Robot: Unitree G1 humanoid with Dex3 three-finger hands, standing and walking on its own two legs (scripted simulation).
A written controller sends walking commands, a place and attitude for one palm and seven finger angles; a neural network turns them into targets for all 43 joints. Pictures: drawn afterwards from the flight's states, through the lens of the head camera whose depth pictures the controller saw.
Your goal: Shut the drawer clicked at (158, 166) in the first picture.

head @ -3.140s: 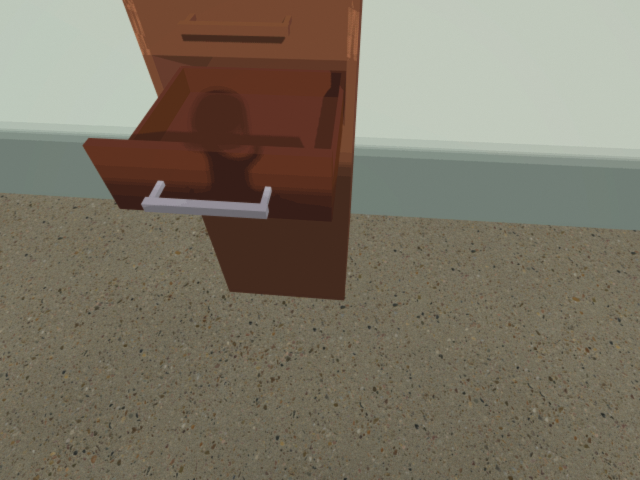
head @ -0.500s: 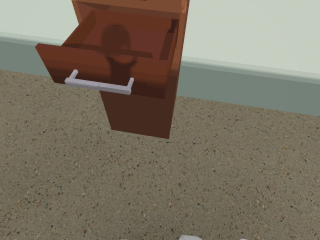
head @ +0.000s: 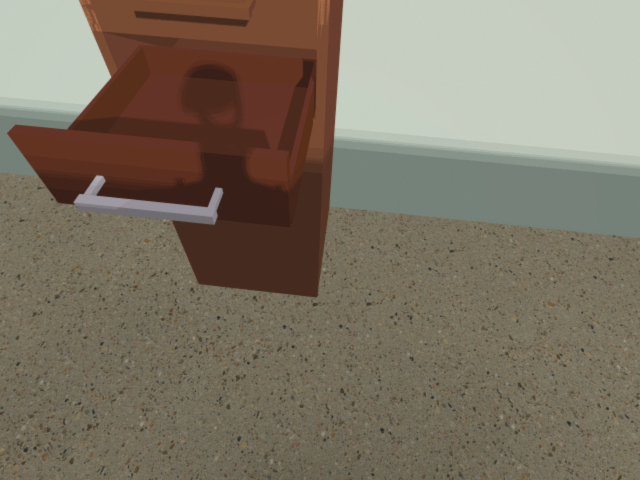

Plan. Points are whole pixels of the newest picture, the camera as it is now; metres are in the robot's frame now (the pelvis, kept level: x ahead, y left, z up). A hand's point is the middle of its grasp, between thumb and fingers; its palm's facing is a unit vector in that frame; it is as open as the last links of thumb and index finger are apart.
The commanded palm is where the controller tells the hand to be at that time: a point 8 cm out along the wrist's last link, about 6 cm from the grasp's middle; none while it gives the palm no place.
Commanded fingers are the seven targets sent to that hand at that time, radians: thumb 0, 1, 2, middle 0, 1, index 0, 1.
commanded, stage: take the last steps up to it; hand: left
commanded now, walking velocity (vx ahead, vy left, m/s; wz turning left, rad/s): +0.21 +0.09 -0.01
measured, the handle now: (151, 199) +0.46 +0.28 +0.06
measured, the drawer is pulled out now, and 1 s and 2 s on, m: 0.30 0.30 0.30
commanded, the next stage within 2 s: come to a stop and stand still in 0.26 s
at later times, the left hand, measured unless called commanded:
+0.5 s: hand out of the picture +0.14 +0.15 -0.16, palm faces +0.10 -0.97 -0.22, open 7.3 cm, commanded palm none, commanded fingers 0.00 0.90 0.90 -0.20 -0.30 -0.20 -0.30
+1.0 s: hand (239, 443) +0.19 +0.13 -0.16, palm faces +0.08 -0.96 -0.28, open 7.4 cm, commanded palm none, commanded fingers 0.00 0.90 0.90 -0.20 -0.30 -0.20 -0.30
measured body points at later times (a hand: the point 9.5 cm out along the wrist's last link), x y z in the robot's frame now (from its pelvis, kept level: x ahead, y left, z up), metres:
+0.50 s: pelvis +0.13 -0.03 +0.01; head +0.17 -0.04 +0.46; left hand +0.13 +0.20 -0.14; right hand +0.15 -0.26 -0.15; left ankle +0.16 +0.11 -0.70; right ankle +0.10 -0.12 -0.73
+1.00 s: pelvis +0.14 -0.07 +0.01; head +0.19 -0.09 +0.45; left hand +0.18 +0.18 -0.13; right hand +0.23 -0.30 -0.16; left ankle +0.11 +0.07 -0.69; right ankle +0.13 -0.13 -0.73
